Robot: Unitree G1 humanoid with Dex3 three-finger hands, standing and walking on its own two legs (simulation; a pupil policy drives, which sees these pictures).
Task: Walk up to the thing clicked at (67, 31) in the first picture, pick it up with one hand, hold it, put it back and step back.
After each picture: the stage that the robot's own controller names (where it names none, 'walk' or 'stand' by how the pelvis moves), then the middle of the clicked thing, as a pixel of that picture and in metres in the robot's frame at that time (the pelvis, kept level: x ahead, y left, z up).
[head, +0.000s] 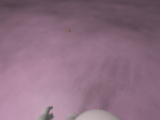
stand; (68, 30) +2.27 +0.76 -0.72
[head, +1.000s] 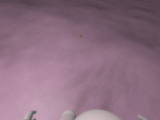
walk; (79, 35) +2.20 +0.34 -0.69
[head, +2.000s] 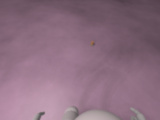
walk; (92, 43) +1.57 -0.02 -0.71
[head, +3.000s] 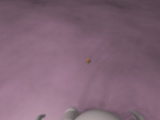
walk; (87, 61) +1.05 +0.03 -0.71
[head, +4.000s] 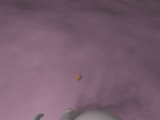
walk; (77, 78) +0.70 +0.13 -0.71
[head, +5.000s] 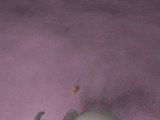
walk; (73, 90) +0.50 +0.19 -0.71
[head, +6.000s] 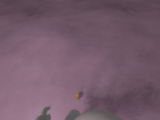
stand; (76, 96) +0.38 +0.18 -0.70
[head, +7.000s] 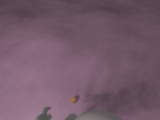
stand; (73, 100) +0.34 +0.20 -0.72
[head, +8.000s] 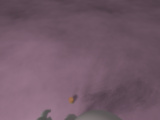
stand; (71, 100) +0.34 +0.23 -0.72
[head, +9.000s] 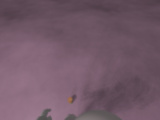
stand; (70, 100) +0.33 +0.24 -0.72
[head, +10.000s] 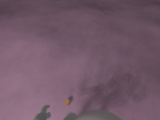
stand; (67, 102) +0.29 +0.23 -0.72
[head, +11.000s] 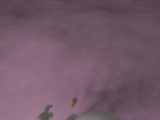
stand; (70, 104) +0.29 +0.23 -0.72
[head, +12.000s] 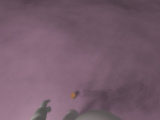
stand; (73, 96) +0.34 +0.15 -0.72
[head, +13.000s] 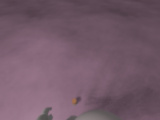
stand; (74, 101) +0.34 +0.19 -0.73
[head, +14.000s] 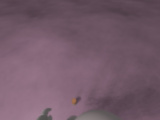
stand; (74, 101) +0.34 +0.20 -0.73
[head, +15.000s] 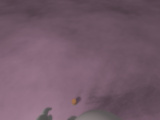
stand; (74, 102) +0.32 +0.20 -0.73
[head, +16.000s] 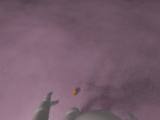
go down; (73, 92) +0.36 +0.19 -0.70
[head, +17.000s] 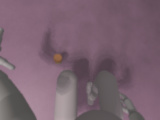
go down; (58, 59) +0.43 +0.22 -0.29
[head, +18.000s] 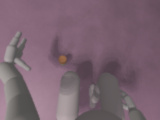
close in; (62, 60) +0.43 +0.21 -0.30
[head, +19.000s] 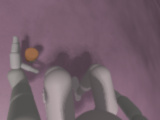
close in; (31, 55) +0.42 +0.25 -0.23
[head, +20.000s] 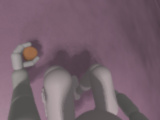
close; (29, 54) +0.41 +0.26 -0.23
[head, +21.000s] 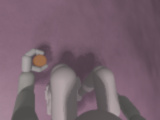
lift; (39, 61) +0.35 +0.25 -0.21
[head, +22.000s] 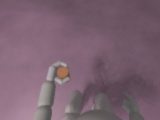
lift; (64, 75) +0.31 +0.18 +0.00
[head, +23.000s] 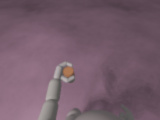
hold; (69, 75) +0.32 +0.16 +0.03
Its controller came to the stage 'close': yes
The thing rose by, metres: 0.71
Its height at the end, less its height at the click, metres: +0.68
